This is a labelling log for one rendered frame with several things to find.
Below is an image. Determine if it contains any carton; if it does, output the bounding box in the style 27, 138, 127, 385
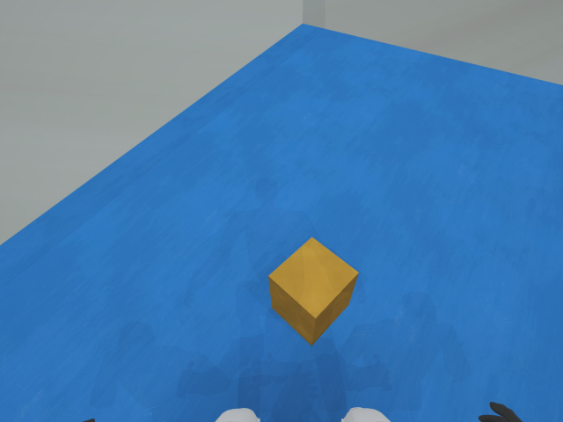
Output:
268, 237, 359, 346

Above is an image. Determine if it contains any robot right hand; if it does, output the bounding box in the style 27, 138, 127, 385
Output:
479, 402, 522, 422

